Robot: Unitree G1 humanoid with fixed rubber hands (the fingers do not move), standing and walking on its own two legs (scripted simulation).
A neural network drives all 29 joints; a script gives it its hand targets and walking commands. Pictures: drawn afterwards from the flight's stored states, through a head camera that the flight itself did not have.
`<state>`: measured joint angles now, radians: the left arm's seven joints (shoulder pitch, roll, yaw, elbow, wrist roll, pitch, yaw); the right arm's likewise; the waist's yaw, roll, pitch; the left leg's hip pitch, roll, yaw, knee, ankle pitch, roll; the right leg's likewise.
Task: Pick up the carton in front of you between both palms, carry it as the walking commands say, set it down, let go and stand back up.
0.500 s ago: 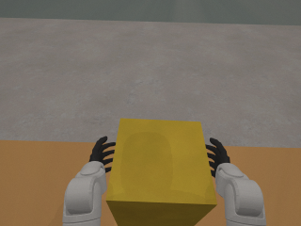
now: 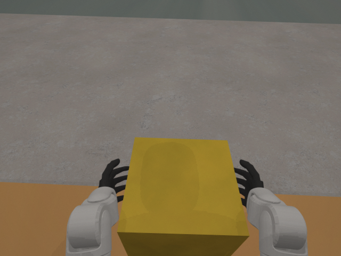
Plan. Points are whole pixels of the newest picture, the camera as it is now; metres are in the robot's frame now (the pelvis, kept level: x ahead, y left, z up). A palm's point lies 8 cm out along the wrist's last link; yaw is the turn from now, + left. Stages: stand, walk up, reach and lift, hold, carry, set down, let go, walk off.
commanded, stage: carry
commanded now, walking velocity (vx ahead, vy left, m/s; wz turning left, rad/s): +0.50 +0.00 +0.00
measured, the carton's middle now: (178, 205) +0.26 +0.00 +0.01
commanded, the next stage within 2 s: none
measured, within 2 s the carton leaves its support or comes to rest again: neither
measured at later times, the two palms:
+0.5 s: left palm (131, 86) +0.63 +0.16 +0.10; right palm (221, 94) +0.58 -0.14 +0.11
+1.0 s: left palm (139, 54) +0.93 +0.16 +0.08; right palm (206, 56) +0.92 -0.14 +0.08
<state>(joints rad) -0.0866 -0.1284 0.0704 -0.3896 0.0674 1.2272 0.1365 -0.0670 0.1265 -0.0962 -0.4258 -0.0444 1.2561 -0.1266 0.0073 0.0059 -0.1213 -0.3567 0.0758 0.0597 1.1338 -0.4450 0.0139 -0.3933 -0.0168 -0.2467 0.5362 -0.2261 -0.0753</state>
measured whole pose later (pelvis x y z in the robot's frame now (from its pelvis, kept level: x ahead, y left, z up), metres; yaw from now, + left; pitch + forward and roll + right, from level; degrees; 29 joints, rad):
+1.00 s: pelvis +0.58 +0.02 +0.00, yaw -3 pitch +6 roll +0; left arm -0.47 -0.13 0.25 -0.25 -0.01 1.05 0.18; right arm -0.42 0.18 -0.26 -0.29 -0.05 1.05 -0.12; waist 0.05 -0.02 0.13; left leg -0.44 0.01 0.02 0.58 -0.20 0.02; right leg -0.43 0.02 -0.12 0.59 -0.26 -0.08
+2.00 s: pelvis +0.70 +0.07 +0.02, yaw -3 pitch +5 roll -3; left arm -0.43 -0.10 0.20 -0.17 0.05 1.14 0.16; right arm -0.41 0.13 -0.22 -0.19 -0.07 1.14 -0.11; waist -0.01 0.02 -0.03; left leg -0.20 -0.02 0.06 0.52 -0.30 0.05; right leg -0.33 0.00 -0.12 0.59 -0.05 -0.04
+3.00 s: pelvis +0.74 -0.01 -0.10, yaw -9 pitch +0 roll +10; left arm -0.23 -0.09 0.24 -0.14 0.04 0.96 0.10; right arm -0.35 0.13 -0.09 -0.04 -0.06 0.99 -0.16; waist -0.05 -0.13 -0.04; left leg -0.24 -0.10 0.18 1.08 -0.85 0.01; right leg -0.34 -0.08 -0.01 0.21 0.05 0.22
